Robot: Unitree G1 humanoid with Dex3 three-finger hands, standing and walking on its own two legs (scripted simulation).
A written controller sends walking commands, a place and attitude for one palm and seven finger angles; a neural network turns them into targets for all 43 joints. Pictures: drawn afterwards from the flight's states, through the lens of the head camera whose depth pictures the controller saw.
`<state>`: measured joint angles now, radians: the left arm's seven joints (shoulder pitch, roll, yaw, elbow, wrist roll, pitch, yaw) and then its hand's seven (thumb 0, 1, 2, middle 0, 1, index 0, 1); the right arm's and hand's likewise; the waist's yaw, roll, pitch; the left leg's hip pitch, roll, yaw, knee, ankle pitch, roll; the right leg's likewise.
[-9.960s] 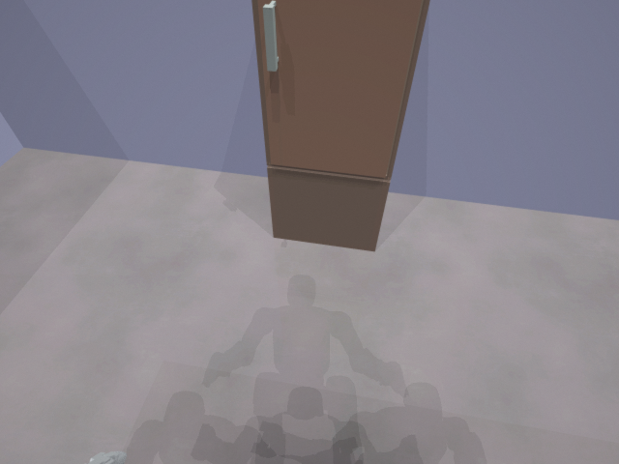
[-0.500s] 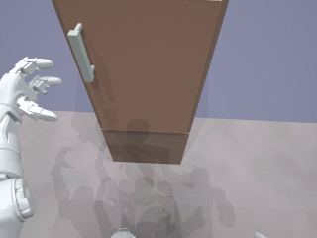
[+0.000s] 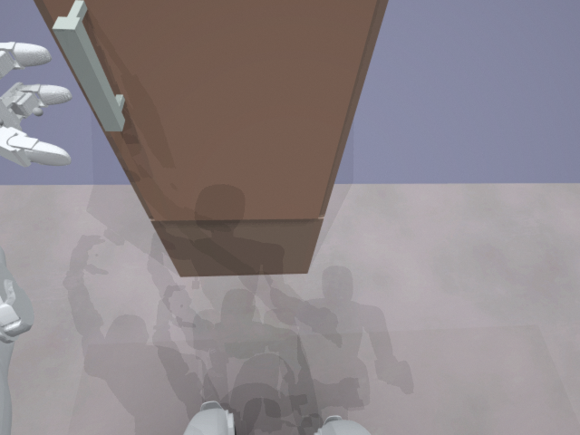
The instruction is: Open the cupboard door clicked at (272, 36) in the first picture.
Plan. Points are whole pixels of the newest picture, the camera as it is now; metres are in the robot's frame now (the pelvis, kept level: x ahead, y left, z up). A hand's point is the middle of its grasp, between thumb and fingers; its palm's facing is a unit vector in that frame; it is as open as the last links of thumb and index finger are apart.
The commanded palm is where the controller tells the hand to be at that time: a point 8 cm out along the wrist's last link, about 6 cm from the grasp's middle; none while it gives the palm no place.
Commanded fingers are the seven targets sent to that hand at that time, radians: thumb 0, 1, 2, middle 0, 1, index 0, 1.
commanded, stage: move the hooked fingers beside the handle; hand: left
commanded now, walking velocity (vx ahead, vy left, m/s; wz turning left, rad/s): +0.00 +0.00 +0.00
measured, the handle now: (98, 71) +0.58 +0.23 +0.14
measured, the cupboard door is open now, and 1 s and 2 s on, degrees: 0 0 0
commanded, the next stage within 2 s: slide the fingers in behind the handle in 1.96 s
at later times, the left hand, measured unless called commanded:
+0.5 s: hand (37, 85) +0.54 +0.29 +0.15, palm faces -0.02 -1.00 +0.00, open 14.0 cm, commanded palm +0.53 +0.34 +0.14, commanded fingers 0.00 -0.50 0.30 -0.30 -1.20 -0.30 -1.20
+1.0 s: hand (30, 93) +0.52 +0.29 +0.15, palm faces +0.00 -1.00 +0.01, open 14.0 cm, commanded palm +0.51 +0.34 +0.14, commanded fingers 0.00 -0.50 0.30 -0.30 -1.20 -0.30 -1.20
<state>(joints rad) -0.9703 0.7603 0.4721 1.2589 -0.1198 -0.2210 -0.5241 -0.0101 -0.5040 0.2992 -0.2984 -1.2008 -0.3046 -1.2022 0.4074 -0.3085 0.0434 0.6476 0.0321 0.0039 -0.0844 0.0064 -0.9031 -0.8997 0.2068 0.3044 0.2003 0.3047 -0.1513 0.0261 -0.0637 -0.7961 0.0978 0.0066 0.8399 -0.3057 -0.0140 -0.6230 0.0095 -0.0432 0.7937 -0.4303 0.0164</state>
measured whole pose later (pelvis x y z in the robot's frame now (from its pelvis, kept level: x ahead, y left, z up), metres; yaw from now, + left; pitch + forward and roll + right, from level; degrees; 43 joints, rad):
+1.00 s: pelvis +0.01 +0.01 -0.01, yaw -1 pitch +18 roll -5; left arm -1.05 0.83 0.50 1.30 -0.08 -0.20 -0.51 -0.01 -0.50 0.30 -0.30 -1.20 -0.30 -1.20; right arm 0.41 -0.29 0.06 0.60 0.02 0.07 -0.06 0.00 -0.90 -0.90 0.21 0.30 0.20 0.30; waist -0.19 0.03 -0.09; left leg -0.87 0.11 0.00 0.91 -0.35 0.00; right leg -0.68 0.02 -0.04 0.81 -0.45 0.03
